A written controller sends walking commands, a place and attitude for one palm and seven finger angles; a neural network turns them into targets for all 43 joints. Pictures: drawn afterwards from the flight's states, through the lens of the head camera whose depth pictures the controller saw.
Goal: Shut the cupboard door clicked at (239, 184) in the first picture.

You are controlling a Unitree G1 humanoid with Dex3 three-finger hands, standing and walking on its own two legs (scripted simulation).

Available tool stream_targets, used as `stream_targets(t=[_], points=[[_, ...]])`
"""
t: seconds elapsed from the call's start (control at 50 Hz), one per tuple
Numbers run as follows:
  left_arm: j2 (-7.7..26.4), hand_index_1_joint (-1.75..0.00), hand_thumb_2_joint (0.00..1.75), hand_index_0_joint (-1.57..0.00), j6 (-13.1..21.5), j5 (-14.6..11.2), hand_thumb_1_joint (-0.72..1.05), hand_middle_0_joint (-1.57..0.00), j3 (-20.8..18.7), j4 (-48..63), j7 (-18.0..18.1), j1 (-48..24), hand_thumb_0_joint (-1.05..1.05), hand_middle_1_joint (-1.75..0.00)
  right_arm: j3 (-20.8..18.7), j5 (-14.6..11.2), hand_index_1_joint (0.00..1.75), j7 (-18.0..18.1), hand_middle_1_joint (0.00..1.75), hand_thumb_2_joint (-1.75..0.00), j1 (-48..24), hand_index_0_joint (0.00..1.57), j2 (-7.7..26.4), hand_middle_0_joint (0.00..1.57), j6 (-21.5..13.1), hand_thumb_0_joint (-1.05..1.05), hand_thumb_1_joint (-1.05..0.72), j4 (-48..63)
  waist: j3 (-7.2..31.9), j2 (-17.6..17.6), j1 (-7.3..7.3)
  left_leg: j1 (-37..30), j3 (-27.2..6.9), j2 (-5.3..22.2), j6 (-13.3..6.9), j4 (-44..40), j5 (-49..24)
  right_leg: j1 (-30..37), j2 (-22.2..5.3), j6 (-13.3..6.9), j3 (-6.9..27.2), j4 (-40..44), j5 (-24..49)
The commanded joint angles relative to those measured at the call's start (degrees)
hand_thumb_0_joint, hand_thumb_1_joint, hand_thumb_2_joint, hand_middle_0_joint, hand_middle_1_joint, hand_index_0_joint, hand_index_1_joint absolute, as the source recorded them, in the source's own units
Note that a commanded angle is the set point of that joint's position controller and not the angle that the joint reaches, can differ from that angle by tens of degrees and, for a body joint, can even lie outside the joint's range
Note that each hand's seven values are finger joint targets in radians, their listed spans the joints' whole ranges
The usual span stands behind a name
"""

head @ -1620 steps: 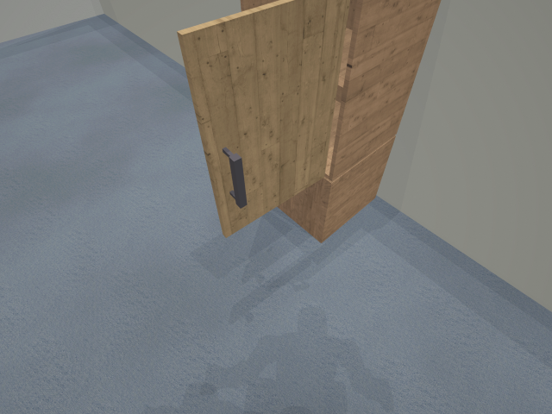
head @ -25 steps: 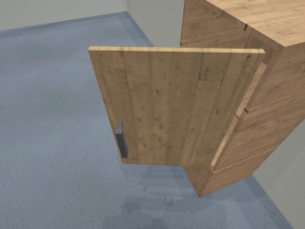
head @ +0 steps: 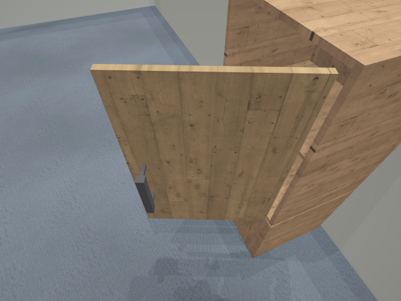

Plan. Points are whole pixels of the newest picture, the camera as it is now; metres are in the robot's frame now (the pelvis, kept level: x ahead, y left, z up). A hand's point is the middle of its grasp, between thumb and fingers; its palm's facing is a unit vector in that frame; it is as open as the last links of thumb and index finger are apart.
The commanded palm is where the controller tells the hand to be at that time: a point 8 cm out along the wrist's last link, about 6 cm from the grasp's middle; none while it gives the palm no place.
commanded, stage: look again from close up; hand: left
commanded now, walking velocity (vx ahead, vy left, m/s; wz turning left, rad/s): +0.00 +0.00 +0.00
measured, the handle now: (147, 189) +0.40 +0.17 -0.10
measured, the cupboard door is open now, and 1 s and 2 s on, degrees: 66 66 66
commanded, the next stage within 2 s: shuffle to correct the standing spot in 0.24 s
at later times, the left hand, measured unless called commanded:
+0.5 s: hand out of the picture +0.02 +0.14 -0.17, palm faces +0.01 -0.98 -0.21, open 7.3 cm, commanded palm none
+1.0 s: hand out of the picture +0.00 +0.15 -0.17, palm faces +0.04 -0.98 -0.18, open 7.3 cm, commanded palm none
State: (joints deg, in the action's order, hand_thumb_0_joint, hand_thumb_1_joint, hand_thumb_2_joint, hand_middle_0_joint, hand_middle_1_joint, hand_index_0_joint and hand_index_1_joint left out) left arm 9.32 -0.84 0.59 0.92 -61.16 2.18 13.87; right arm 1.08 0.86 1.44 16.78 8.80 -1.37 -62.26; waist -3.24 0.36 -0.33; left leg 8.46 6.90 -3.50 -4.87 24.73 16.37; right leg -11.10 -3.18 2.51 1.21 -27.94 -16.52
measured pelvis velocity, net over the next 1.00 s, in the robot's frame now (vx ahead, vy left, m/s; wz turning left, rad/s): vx -0.04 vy -0.03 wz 0.02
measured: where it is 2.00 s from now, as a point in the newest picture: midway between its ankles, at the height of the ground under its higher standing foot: outside the picture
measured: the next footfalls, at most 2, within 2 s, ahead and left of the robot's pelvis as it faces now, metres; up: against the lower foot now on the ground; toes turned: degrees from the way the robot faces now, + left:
none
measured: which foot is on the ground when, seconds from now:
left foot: down 0.00-1.00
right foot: down 0.00-1.00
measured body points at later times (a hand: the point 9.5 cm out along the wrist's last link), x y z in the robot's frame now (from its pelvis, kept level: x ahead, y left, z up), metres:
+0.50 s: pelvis +0.01 -0.04 +0.00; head +0.04 -0.04 +0.45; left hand +0.02 +0.19 -0.16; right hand +0.03 -0.26 -0.16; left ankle -0.03 +0.06 -0.74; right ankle -0.02 -0.15 -0.74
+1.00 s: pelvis -0.04 -0.03 +0.00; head -0.03 -0.02 +0.45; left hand +0.00 +0.20 -0.16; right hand -0.05 -0.26 -0.15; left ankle -0.03 +0.06 -0.74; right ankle -0.05 -0.14 -0.72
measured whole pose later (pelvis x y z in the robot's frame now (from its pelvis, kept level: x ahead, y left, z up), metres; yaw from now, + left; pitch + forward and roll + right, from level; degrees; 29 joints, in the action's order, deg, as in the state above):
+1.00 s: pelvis -0.04 -0.03 +0.00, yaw +1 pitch +0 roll +0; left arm 10.2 -1.8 1.7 -1.2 -56.1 0.9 14.4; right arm -1.0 1.8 0.4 18.6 8.6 1.1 -60.7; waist -0.7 -1.2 0.2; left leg 14.4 4.0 -0.6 -3.0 27.7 13.7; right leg -16.3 0.3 -1.4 -1.3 -36.0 -22.2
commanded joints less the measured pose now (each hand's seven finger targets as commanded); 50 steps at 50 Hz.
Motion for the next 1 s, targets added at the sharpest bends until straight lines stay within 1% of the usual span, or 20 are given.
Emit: stream_targets(t=[0.0,0.2,0.32,0.38,0.42,0.5,0.58,0.64,0.68,0.7,0.72,0.74,0.76,0.78,0.82,0.86,0.88,0.92,0.94,0.98], points=[[5.2,-0.30,0.90,-0.20,1.0,0.1,0.90,-0.20,-1.3,1.6,0.5,4.5,0.00,-0.30,-1.3,-0.2,0.30,0.7,0.30,-0.90,3.2,0.20,6.4,0.20,-0.7,0.00,-0.90,1.5,0.7,-1.1,0.38,-0.2,-8.3,9.7,1.7,-4.9,-17.4,0.4,-2.6,-4.3,2.3,2.2,12.2],[5.2,-0.30,0.90,-0.20,1.7,0.1,0.90,-0.20,-1.2,0.8,0.6,4.9,0.00,-0.30,-1.4,-0.2,0.30,0.8,0.30,-0.90,2.3,0.20,6.0,0.20,-0.7,0.00,-0.90,0.5,2.3,-0.7,0.01,-3.2,-7.2,9.7,2.2,-3.4,-21.0,0.9,-3.0,-4.7,3.2,2.5,19.4],[5.3,-0.30,0.90,-0.20,1.7,0.1,0.90,-0.20,-1.1,0.3,0.5,5.0,0.00,-0.30,-1.3,-0.3,0.30,0.8,0.30,-0.90,1.7,0.20,5.9,0.20,-0.4,0.00,-0.90,0.3,1.0,-0.8,0.07,-2.5,-6.9,9.7,2.5,-4.0,-17.2,0.9,-3.2,-4.9,3.5,3.8,18.6],[5.8,-0.30,0.90,-0.20,1.6,0.1,0.90,-0.20,-1.4,1.0,0.8,4.7,0.00,-0.30,-1.7,-0.5,0.30,1.1,0.30,-0.90,0.8,0.20,5.5,0.20,-0.3,0.00,-0.90,0.9,0.5,-0.8,0.13,-2.8,-7.1,10.3,2.8,-3.6,-24.1,0.3,-3.6,-4.8,4.0,2.8,25.5],[6.4,-0.30,0.90,-0.20,1.4,0.0,0.90,-0.20,-1.9,1.7,1.0,4.8,0.00,-0.30,-2.2,-0.5,0.30,1.3,0.30,-0.90,0.5,0.20,6.0,0.20,0.0,0.00,-0.90,1.5,2.6,-0.5,0.19,-4.1,-6.9,10.6,3.0,-2.0,-28.6,0.5,-3.9,-4.8,4.3,1.2,29.1],[7.5,-0.30,0.90,-0.20,0.7,0.2,0.90,-0.20,-2.9,3.6,1.0,4.5,0.00,-0.30,-3.3,-0.3,0.30,1.4,0.30,-0.90,-0.3,0.20,7.0,0.20,0.9,0.00,-0.90,3.2,4.5,0.6,0.34,-4.1,-6.1,11.2,3.0,1.0,-30.4,-0.5,-4.0,-5.1,4.6,-1.4,29.3],[8.2,-0.30,0.90,-0.20,0.0,0.4,0.90,-0.20,-3.5,5.7,0.8,3.6,0.00,-0.30,-4.1,-0.1,0.30,1.2,0.30,-0.90,-1.8,0.20,7.3,0.20,2.1,0.00,-0.90,5.3,5.1,-1.1,0.36,-1.2,-5.5,10.9,3.1,3.7,-23.4,-1.8,-4.6,-6.1,6.2,-2.3,28.0],[10.2,-0.30,0.90,-0.20,-0.4,0.6,0.90,-0.20,-4.2,7.3,0.7,2.3,0.00,-0.30,-4.7,-0.1,0.30,0.8,0.30,-0.90,-2.2,0.20,6.8,0.20,3.0,0.00,-0.90,6.8,5.7,-5.9,0.30,2.4,-3.7,7.4,4.4,10.0,-12.2,-2.6,-8.9,-9.0,11.0,0.9,27.7],[10.6,-0.30,0.90,-0.20,-0.3,0.7,0.90,-0.20,-3.9,7.9,0.7,1.1,0.00,-0.30,-4.4,-0.2,0.30,0.5,0.30,-0.90,-1.3,0.20,4.6,0.20,3.4,0.00,-0.90,6.8,4.7,-10.2,-0.08,3.7,-3.3,4.2,5.4,13.3,3.6,-5.0,-12.1,-12.3,14.5,6.9,19.2],[10.2,-0.30,0.90,-0.20,-0.3,0.7,0.90,-0.20,-3.8,8.4,0.8,-0.2,0.00,-0.30,-4.3,0.0,0.30,0.2,0.30,-0.90,-1.1,0.20,4.3,0.20,3.4,0.00,-0.90,6.6,3.9,-10.8,-0.28,3.6,-4.1,4.3,5.3,13.5,7.3,-7.5,-12.2,-13.0,15.4,9.0,11.8],[10.0,-0.30,0.90,-0.20,-0.3,0.8,0.90,-0.20,-3.7,8.9,0.7,-1.6,0.00,-0.30,-4.2,0.0,0.30,-0.1,0.30,-0.90,-0.3,0.20,4.0,0.20,3.3,0.00,-0.90,6.0,2.6,-10.1,-0.68,2.4,-4.8,4.9,5.0,11.5,6.8,-10.7,-11.2,-12.3,14.6,10.5,1.3],[9.8,-0.30,0.90,-0.20,-0.3,0.8,0.90,-0.20,-3.5,9.4,0.5,-2.8,0.00,-0.30,-3.9,0.1,0.30,-0.4,0.30,-0.90,1.1,0.20,3.8,0.20,2.9,0.00,-0.90,5.5,1.8,-9.5,-1.32,0.2,-5.3,5.1,4.6,6.7,4.2,-13.3,-8.9,-10.3,13.0,11.0,-8.2],[9.3,-0.30,0.90,-0.20,-0.2,0.6,0.90,-0.20,-3.4,9.4,0.2,-3.0,0.00,-0.30,-3.5,0.2,0.30,-0.6,0.30,-0.90,2.2,0.20,4.2,0.20,2.4,0.00,-0.90,4.8,1.5,-6.9,-1.39,-1.8,-6.0,5.6,3.9,2.3,2.3,-14.6,-5.9,-8.1,10.8,10.8,-14.2],[8.6,-0.30,0.90,-0.20,-0.1,0.6,0.90,-0.20,-3.3,9.4,0.0,-2.7,0.00,-0.30,-3.6,0.5,0.30,-0.6,0.30,-0.90,2.3,0.20,4.7,0.20,2.1,0.00,-0.90,4.2,0.7,-3.0,-1.03,-0.7,-7.5,6.8,3.2,-0.6,5.0,-14.5,-3.5,-6.4,8.6,10.4,-17.3],[7.8,-0.30,0.90,-0.20,-0.5,0.7,0.90,-0.20,-3.2,8.9,-0.3,-1.4,0.00,-0.30,-3.5,1.1,0.30,-0.9,0.30,-0.90,1.0,0.20,6.2,0.20,1.9,0.00,-0.90,4.4,-2.3,3.1,0.15,8.2,-11.5,8.9,2.4,-7.7,17.2,-10.2,-0.1,-4.6,5.2,7.2,-18.2],[6.7,-0.30,0.90,-0.20,-0.7,1.0,0.90,-0.20,-3.4,8.1,-0.7,1.3,0.00,-0.30,-3.6,1.4,0.30,-1.0,0.30,-0.90,0.5,0.20,7.9,0.20,1.7,0.00,-0.90,4.9,-3.6,7.5,1.26,16.2,-15.9,11.9,0.6,-14.1,26.0,-4.1,2.8,-4.1,0.4,-1.6,-13.9],[5.4,-0.30,0.90,-0.20,-0.6,1.3,0.90,-0.20,-3.3,7.8,-0.9,2.9,0.00,-0.30,-3.8,1.2,0.30,-0.8,0.30,-0.90,-0.2,0.20,8.2,0.20,1.6,0.00,-0.90,5.1,-4.5,7.7,2.00,19.4,-17.9,13.9,-0.8,-15.9,26.7,-1.0,3.7,-4.2,-1.9,-7.2,-9.5],[3.0,-0.30,0.90,-0.20,-0.5,1.4,0.90,-0.20,-3.0,6.5,-1.3,6.0,0.00,-0.30,-3.8,0.8,0.30,-0.4,0.30,-0.90,-1.5,0.20,9.3,0.20,1.2,0.00,-0.90,5.8,-1.7,8.5,2.82,18.0,-18.9,15.6,-2.2,-16.2,23.8,-0.4,4.0,-3.9,-3.4,-13.1,-5.4],[2.4,-0.30,0.90,-0.20,-0.3,1.3,0.90,-0.20,-2.9,6.2,-1.4,6.3,0.00,-0.30,-3.7,0.7,0.30,-0.2,0.30,-0.90,-1.1,0.20,9.0,0.20,1.0,0.00,-0.90,5.8,-0.6,7.0,2.59,15.9,-18.6,15.8,-2.5,-15.3,21.7,-0.7,3.7,-4.0,-3.2,-12.0,-5.1],[1.7,-0.30,0.90,-0.20,0.2,1.1,0.90,-0.20,-2.5,6.2,-1.4,5.5,0.00,-0.30,-3.4,0.7,0.30,0.1,0.30,-0.90,0.1,0.20,7.8,0.20,0.9,0.00,-0.90,5.5,-2.4,4.5,1.94,14.9,-17.5,15.1,-2.1,-14.2,21.3,-0.7,3.3,-4.2,-2.8,-5.4,-5.8]])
